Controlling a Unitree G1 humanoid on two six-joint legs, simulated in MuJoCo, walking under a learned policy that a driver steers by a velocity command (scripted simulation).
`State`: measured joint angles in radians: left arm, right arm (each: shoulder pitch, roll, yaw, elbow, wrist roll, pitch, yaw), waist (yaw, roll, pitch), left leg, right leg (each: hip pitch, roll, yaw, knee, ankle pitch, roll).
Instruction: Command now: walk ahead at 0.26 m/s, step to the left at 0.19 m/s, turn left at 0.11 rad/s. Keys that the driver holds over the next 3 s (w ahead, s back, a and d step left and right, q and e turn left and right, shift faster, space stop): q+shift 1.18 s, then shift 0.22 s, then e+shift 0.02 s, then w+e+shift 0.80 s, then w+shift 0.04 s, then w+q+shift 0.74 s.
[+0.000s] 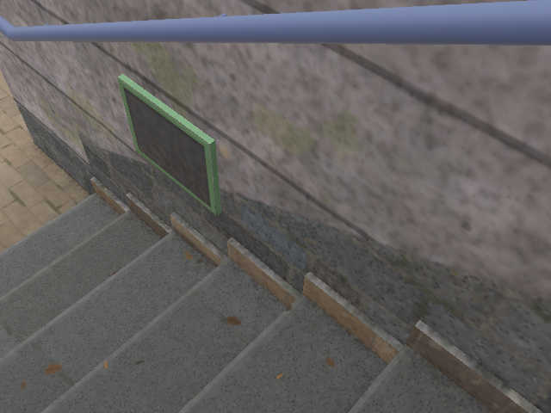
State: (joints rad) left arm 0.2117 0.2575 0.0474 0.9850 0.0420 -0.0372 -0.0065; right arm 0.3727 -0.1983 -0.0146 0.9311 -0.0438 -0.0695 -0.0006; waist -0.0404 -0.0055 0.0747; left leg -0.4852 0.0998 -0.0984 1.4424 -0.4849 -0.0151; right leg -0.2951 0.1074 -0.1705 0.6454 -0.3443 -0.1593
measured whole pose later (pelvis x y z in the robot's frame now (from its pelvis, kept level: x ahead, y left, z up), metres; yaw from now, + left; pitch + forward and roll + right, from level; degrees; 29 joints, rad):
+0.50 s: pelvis +0.22 +0.13 -0.17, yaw +18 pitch +0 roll -1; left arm 0.14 0.23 0.00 0.66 0.09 -0.05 0.02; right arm 0.40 -0.29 -0.04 0.88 -0.05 -0.08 0.06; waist -0.06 0.01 0.03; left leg -0.52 -0.20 -0.04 0.73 -0.19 0.14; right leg -0.94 -0.05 0.11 2.12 -0.57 0.09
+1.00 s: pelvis +0.32 +0.11 -0.14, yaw +46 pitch +2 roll -3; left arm 0.12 0.21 0.00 0.61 0.05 -0.04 -0.03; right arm 0.34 -0.28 -0.02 0.66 -0.01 -0.03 0.04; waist -0.07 0.01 -0.02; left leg -0.31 -0.32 -0.55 0.62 -0.21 0.07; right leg -0.46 0.06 0.14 0.66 -0.21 0.09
